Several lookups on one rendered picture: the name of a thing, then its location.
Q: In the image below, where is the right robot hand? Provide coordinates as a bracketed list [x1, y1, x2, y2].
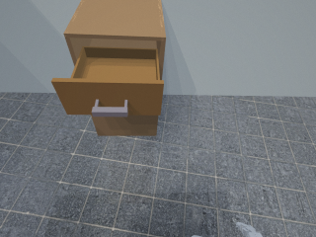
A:
[236, 222, 263, 237]

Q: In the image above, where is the handle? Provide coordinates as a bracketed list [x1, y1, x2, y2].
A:
[91, 99, 128, 118]

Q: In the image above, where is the drawer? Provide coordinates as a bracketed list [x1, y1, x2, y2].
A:
[51, 46, 164, 116]

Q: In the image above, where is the cabinet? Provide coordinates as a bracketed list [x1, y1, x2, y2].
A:
[63, 0, 166, 136]

